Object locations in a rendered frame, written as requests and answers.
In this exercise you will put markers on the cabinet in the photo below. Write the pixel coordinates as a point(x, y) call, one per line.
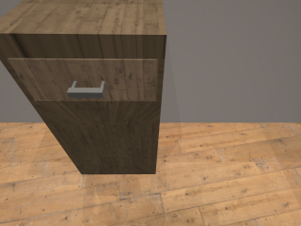
point(99, 136)

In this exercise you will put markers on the drawer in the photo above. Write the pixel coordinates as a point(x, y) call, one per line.
point(126, 79)

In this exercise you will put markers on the handle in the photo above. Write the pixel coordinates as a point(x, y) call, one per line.
point(75, 92)

